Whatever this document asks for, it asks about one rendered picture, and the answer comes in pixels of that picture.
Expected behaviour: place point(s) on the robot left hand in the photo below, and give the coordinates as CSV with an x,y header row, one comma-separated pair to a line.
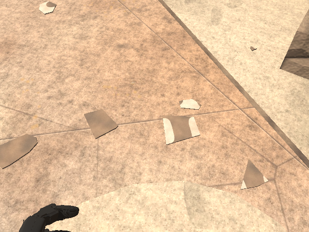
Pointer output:
x,y
46,216

